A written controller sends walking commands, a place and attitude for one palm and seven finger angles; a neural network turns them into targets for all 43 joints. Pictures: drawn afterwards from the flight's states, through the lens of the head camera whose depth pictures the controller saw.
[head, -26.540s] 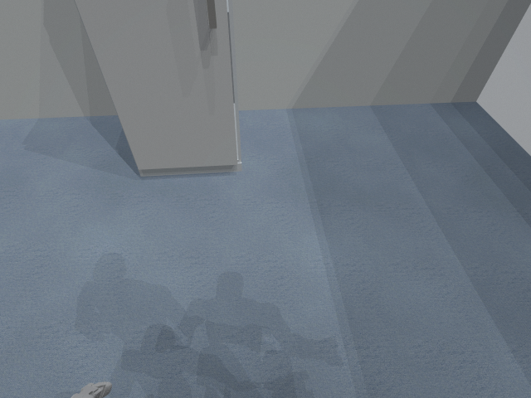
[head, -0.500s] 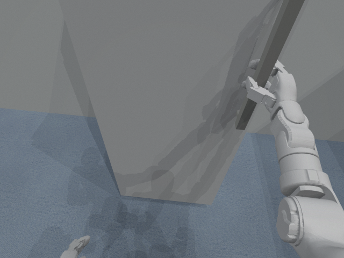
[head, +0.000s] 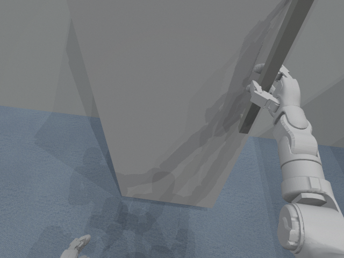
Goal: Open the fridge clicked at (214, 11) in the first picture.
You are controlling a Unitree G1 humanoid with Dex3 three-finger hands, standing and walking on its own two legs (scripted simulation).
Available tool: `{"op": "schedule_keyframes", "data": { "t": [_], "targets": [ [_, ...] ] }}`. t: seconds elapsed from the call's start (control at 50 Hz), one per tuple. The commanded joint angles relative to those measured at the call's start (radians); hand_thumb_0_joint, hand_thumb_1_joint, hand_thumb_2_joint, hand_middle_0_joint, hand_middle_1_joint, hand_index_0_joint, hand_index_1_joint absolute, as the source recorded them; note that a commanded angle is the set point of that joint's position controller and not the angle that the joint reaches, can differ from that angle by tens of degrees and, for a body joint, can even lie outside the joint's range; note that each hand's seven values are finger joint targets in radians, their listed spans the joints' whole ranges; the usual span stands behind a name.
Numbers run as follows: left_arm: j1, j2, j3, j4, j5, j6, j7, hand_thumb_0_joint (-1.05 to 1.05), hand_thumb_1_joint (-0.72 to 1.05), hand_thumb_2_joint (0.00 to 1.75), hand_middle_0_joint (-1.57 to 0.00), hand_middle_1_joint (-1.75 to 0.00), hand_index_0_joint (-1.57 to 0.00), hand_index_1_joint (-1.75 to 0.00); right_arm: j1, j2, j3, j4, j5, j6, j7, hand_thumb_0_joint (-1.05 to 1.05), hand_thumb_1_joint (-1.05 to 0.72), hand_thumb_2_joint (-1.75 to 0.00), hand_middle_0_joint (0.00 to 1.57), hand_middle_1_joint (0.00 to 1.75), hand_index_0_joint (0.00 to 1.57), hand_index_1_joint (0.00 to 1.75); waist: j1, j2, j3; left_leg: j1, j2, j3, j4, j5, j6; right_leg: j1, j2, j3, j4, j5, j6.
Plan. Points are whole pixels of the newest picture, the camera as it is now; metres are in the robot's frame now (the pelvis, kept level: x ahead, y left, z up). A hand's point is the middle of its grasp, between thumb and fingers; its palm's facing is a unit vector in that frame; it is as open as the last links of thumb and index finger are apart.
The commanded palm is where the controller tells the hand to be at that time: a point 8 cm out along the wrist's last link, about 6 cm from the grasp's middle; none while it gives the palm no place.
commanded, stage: grip the handle and tug to test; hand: right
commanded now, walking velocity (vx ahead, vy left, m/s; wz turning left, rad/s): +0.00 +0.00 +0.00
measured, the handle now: (263, 74) +0.50 -0.16 +0.21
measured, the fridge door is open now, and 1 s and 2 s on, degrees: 0 9 21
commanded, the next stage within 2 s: pull the door a little, standing still in 0.20 s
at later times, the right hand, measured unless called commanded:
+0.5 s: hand (256, 93) +0.44 -0.14 +0.19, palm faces +0.04 +1.00 +0.02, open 6.1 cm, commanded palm +0.39 -0.18 +0.19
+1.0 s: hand (256, 116) +0.37 -0.13 +0.19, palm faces -0.02 +0.99 -0.11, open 7.0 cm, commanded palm +0.34 -0.18 +0.19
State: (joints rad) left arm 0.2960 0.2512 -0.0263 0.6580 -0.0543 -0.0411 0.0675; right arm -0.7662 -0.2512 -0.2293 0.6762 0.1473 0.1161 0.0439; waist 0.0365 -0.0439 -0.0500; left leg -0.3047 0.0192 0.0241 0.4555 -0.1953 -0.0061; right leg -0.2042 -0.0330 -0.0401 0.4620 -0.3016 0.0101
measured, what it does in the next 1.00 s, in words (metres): shifts its weight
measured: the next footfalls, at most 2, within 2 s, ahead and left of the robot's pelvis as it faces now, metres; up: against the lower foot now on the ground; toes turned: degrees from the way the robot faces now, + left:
right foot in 1.54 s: +0.22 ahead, -0.08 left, +0.00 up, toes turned -4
left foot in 1.86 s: +0.10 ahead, +0.23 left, +0.00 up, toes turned -7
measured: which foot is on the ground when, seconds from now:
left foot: down 0.00-1.00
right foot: down 0.00-1.00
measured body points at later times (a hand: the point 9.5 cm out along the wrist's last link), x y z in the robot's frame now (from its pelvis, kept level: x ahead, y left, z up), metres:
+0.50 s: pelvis +0.03 +0.00 +0.00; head +0.03 +0.01 +0.45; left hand +0.18 +0.24 -0.10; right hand +0.43 -0.19 +0.20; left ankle +0.02 +0.13 -0.74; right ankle -0.04 -0.12 -0.74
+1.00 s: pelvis +0.09 -0.01 +0.00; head +0.08 +0.02 +0.45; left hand +0.25 +0.23 -0.08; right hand +0.37 -0.18 +0.20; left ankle +0.02 +0.11 -0.74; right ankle -0.03 -0.13 -0.72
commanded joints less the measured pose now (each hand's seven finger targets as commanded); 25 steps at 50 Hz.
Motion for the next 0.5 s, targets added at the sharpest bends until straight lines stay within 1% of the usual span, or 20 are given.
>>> {"op": "schedule_keyframes", "data": {
  "t": [0.0, 0.02, 0.04, 0.06, 0.08, 0.12, 0.16, 0.18, 0.2, 0.22, 0.24, 0.26, 0.28, 0.3, 0.34, 0.36, 0.38, 0.44, 0.46, 0.48],
  "targets": [
    [-0.08, 0.115, 0.043, -0.146, 0.002, -0.043, 0.005, 0.0, 0.9, 0.9, -0.2, -0.3, -0.2, -0.3, -0.356, -0.164, -0.037, -0.332, 0.018, -0.067, 0.029, 0.0, -0.9, -0.9, 0.45, 1.4, 0.45, 1.4, -0.049, 0.076, -0.352, 0.29, -0.013, 0.025, 0.009, 0.406, 0.038, 0.025, 0.02, -0.004, -0.036, 0.398, -0.033],
    [-0.083, 0.114, 0.041, -0.15, 0.002, -0.042, 0.003, 0.0, 0.9, 0.9, -0.2, -0.3, -0.2, -0.3, -0.36, -0.142, -0.015, -0.358, 0.018, -0.057, 0.032, 0.0, -0.9, -0.9, 0.45, 1.4, 0.45, 1.4, -0.044, 0.054, -0.348, 0.288, -0.012, 0.024, 0.008, 0.418, 0.038, 0.031, 0.021, -0.006, -0.037, 0.408, -0.031],
    [-0.086, 0.117, 0.044, -0.154, 0.002, -0.04, 0.003, 0.0, 0.9, 0.9, -0.2, -0.3, -0.2, -0.3, -0.325, -0.156, -0.033, -0.36, 0.021, -0.049, 0.032, 0.0, -0.9, -0.9, 0.45, 1.4, 0.45, 1.4, -0.05, 0.083, -0.346, 0.296, -0.014, 0.027, 0.007, 0.417, 0.037, 0.031, 0.017, -0.005, -0.036, 0.416, -0.033],
    [-0.09, 0.116, 0.043, -0.152, 0.001, -0.036, 0.003, 0.0, 0.9, 0.9, -0.2, -0.3, -0.2, -0.3, -0.319, -0.167, -0.039, -0.378, 0.018, -0.04, 0.03, 0.0, -0.9, -0.9, 0.45, 1.4, 0.45, 1.4, -0.051, 0.063, -0.337, 0.298, -0.012, 0.026, 0.005, 0.422, 0.037, 0.027, 0.017, -0.007, -0.041, 0.418, -0.031],
    [-0.096, 0.113, 0.042, -0.162, 0.002, -0.035, 0.003, 0.0, 0.9, 0.9, -0.2, -0.3, -0.2, -0.3, -0.297, -0.153, -0.036, -0.406, 0.022, -0.029, 0.03, 0.0, -0.9, -0.9, 0.45, 1.4, 0.45, 1.4, -0.057, 0.06, -0.35, 0.307, -0.012, 0.026, 0.009, 0.434, 0.038, 0.034, 0.019, -0.007, -0.04, 0.431, -0.031],
    [-0.1, 0.114, 0.043, -0.164, 0.003, -0.029, 0.002, 0.0, 0.9, 0.9, -0.2, -0.3, -0.2, -0.3, -0.255, -0.17, -0.057, -0.44, 0.024, -0.008, 0.029, 0.0, -0.9, -0.9, 0.45, 1.4, 0.45, 1.4, -0.063, 0.077, -0.352, 0.324, -0.012, 0.027, 0.01, 0.466, 0.037, 0.035, 0.018, -0.009, -0.04, 0.457, -0.03],
    [-0.117, 0.109, 0.042, -0.178, 0.003, -0.022, -0.001, 0.0, 0.9, 0.9, -0.2, -0.3, -0.2, -0.3, -0.182, -0.167, -0.067, -0.483, 0.029, 0.012, 0.029, 0.0, -0.9, -0.9, 0.45, 1.4, 0.45, 1.4, -0.077, 0.059, -0.36, 0.346, -0.01, 0.029, 0.016, 0.509, 0.038, 0.042, 0.018, -0.015, -0.038, 0.505, -0.03],
    [-0.119, 0.11, 0.041, -0.179, 0.005, -0.017, 0.0, 0.0, 0.9, 0.9, -0.2, -0.3, -0.2, -0.3, -0.175, -0.184, -0.082, -0.497, 0.03, 0.025, 0.028, 0.0, -0.9, -0.9, 0.45, 1.4, 0.45, 1.4, -0.079, 0.062, -0.361, 0.354, -0.01, 0.027, 0.016, 0.528, 0.038, 0.042, 0.018, -0.015, -0.037, 0.518, -0.029],
    [-0.12, 0.109, 0.042, -0.178, 0.003, -0.01, -0.001, 0.0, 0.9, 0.9, -0.2, -0.3, -0.2, -0.3, -0.178, -0.173, -0.067, -0.512, 0.028, 0.037, 0.03, 0.0, -0.9, -0.9, 0.45, 1.4, 0.45, 1.4, -0.071, 0.078, -0.357, 0.352, -0.011, 0.028, 0.013, 0.537, 0.036, 0.047, 0.017, -0.019, -0.037, 0.519, -0.029],
    [-0.126, 0.108, 0.042, -0.185, 0.004, -0.007, -0.001, 0.0, 0.9, 0.9, -0.2, -0.3, -0.2, -0.3, -0.169, -0.165, -0.065, -0.525, 0.03, 0.051, 0.03, 0.0, -0.9, -0.9, 0.45, 1.4, 0.45, 1.4, -0.073, 0.07, -0.35, 0.35, -0.011, 0.028, 0.014, 0.544, 0.036, 0.046, 0.017, -0.019, -0.037, 0.524, -0.029],
    [-0.128, 0.111, 0.042, -0.185, 0.003, -0.001, 0.001, 0.0, 0.9, 0.9, -0.2, -0.3, -0.2, -0.3, -0.14, -0.185, -0.083, -0.513, 0.03, 0.062, 0.026, 0.0, -0.9, -0.9, 0.45, 1.4, 0.45, 1.4, -0.078, 0.088, -0.347, 0.358, -0.011, 0.029, 0.011, 0.542, 0.036, 0.043, 0.016, -0.019, -0.037, 0.525, -0.03],
    [-0.132, 0.109, 0.04, -0.187, 0.003, 0.003, 0.001, 0.0, 0.9, 0.9, -0.2, -0.3, -0.2, -0.3, -0.146, -0.177, -0.076, -0.533, 0.031, 0.072, 0.026, 0.0, -0.9, -0.9, 0.45, 1.4, 0.45, 1.4, -0.074, 0.079, -0.342, 0.359, -0.009, 0.029, 0.012, 0.551, 0.036, 0.041, 0.017, -0.02, -0.04, 0.529, -0.029],
    [-0.136, 0.108, 0.041, -0.194, 0.004, 0.006, 0.0, 0.0, 0.9, 0.9, -0.2, -0.3, -0.2, -0.3, -0.131, -0.195, -0.097, -0.558, 0.031, 0.079, 0.023, 0.0, -0.9, -0.9, 0.45, 1.4, 0.45, 1.4, -0.081, 0.075, -0.356, 0.369, -0.01, 0.027, 0.014, 0.569, 0.036, 0.048, 0.018, -0.021, -0.038, 0.545, -0.03],
    [-0.141, 0.104, 0.038, -0.186, 0.003, 0.011, 0.003, 0.0, 0.9, 0.9, -0.2, -0.3, -0.2, -0.3, -0.179, -0.143, -0.042, -0.547, 0.03, 0.093, 0.023, 0.0, -0.9, -0.9, 0.45, 1.4, 0.45, 1.4, -0.059, 0.059, -0.338, 0.342, -0.01, 0.028, 0.01, 0.567, 0.034, 0.057, 0.02, -0.024, -0.034, 0.542, -0.03],
    [-0.125, 0.104, 0.041, -0.161, 0.002, 0.011, 0.011, 0.0, 0.9, 0.9, -0.2, -0.3, -0.2, -0.3, -0.322, -0.08, 0.032, -0.515, 0.024, 0.11, 0.008, 0.0, -0.9, -0.9, 0.45, 1.4, 0.45, 1.4, -0.017, 0.074, -0.296, 0.279, -0.014, 0.036, -0.001, 0.519, 0.03, 0.073, 0.014, -0.014, -0.023, 0.514, -0.03],
    [-0.121, 0.102, 0.045, -0.16, 0.006, 0.008, 0.012, 0.0, 0.9, 0.9, -0.2, -0.3, -0.2, -0.3, -0.309, -0.102, 0.003, -0.516, 0.02, 0.114, -0.002, 0.0, -0.9, -0.9, 0.45, 1.4, 0.45, 1.4, -0.028, 0.045, -0.32, 0.278, -0.014, 0.033, 0.004, 0.522, 0.032, 0.084, 0.017, -0.011, -0.017, 0.532, -0.03],
    [-0.124, 0.099, 0.042, -0.161, 0.008, 0.009, 0.011, 0.0, 0.9, 0.9, -0.2, -0.3, -0.2, -0.3, -0.288, -0.094, 0.008, -0.52, 0.014, 0.118, -0.008, 0.0, -0.9, -0.9, 0.45, 1.4, 0.45, 1.4, -0.035, 0.028, -0.332, 0.282, -0.013, 0.035, 0.009, 0.532, 0.034, 0.092, 0.019, -0.011, -0.014, 0.558, -0.027],
    [-0.131, 0.097, 0.041, -0.169, 0.012, 0.014, 0.004, 0.0, 0.9, 0.9, -0.2, -0.3, -0.2, -0.3, -0.21, -0.074, 0.014, -0.541, 0.012, 0.121, -0.01, 0.0, -0.9, -0.9, 0.45, 1.4, 0.45, 1.4, -0.052, 0.044, -0.367, 0.308, -0.013, 0.038, 0.024, 0.579, 0.036, 0.104, 0.018, -0.007, -0.003, 0.627, -0.023],
    [-0.134, 0.092, 0.039, -0.175, 0.014, 0.016, 0.0, 0.0, 0.9, 0.9, -0.2, -0.3, -0.2, -0.3, -0.201, -0.06, 0.024, -0.573, 0.017, 0.117, -0.009, 0.0, -0.9, -0.9, 0.45, 1.4, 0.45, 1.4, -0.053, 0.032, -0.376, 0.32, -0.009, 0.04, 0.028, 0.597, 0.037, 0.104, 0.018, -0.006, -0.005, 0.642, -0.022],
    [-0.139, 0.091, 0.039, -0.181, 0.012, 0.018, -0.002, 0.0, 0.9, 0.9, -0.2, -0.3, -0.2, -0.3, -0.174, -0.058, 0.025, -0.589, 0.016, 0.116, -0.007, 0.0, -0.9, -0.9, 0.45, 1.4, 0.45, 1.4, -0.056, 0.061, -0.378, 0.326, -0.01, 0.041, 0.031, 0.603, 0.037, 0.104, 0.015, -0.002, -0.004, 0.657, -0.022]
  ]
}}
